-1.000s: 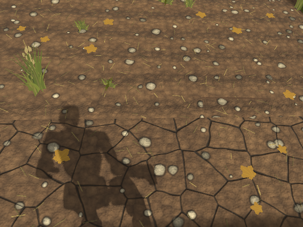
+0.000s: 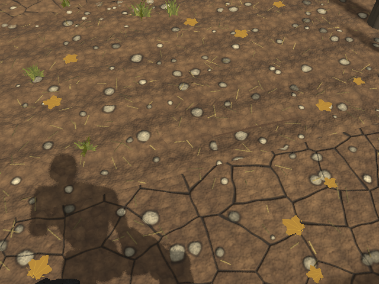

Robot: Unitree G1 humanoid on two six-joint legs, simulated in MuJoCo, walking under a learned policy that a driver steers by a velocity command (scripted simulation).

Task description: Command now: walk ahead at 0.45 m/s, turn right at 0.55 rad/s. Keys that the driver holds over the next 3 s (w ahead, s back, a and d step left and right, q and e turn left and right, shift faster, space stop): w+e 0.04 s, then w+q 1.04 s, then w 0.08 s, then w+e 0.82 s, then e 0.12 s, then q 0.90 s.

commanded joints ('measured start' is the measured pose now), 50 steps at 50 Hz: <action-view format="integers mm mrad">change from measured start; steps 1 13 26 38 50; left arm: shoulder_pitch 175 185 439 282 180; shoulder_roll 128 115 41 111 101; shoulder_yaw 58 43 13 17 49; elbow -32 32 105 -26 -77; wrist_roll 5 37 14 27 25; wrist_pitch -9 -95 -51 -69 -94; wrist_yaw -9 17 104 95 73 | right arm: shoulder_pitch -155 -129 -530 -315 -148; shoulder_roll -185 -79 21 -106 -60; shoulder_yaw -43 -11 32 -9 -14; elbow -99 -95 -217 -165 -100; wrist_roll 0 10 15 4 18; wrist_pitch -25 12 -27 3 22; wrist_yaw -10 24 140 35 5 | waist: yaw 174 80 238 183 162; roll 120 24 7 -49 104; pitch -111 -37 92 -81 -140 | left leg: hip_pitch -193 -760 -826 -321 -400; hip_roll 235 102 -3 270 15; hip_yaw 13 -270 -184 -700 -527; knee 180 816 174 -8 306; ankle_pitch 1033 244 894 449 294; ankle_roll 140 58 87 409 160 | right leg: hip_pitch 347 438 547 -198 468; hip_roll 81 -193 -173 -97 0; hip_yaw -83 205 -8 135 107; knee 158 -468 -28 550 -260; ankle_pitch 63 245 -14 -221 33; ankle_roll -57 -229 -74 139 15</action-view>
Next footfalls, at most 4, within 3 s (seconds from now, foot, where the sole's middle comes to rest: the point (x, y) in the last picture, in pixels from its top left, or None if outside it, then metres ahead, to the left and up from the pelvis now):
0.04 right None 0.15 -0.12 -0.76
0.62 left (162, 278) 0.52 0.09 -0.93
1.00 right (191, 206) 0.82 -0.05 -0.93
1.48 left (116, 195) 0.90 0.27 -0.93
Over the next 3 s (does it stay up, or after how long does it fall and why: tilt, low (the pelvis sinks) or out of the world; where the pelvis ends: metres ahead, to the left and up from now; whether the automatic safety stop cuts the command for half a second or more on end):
stays up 1.31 0.14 -0.15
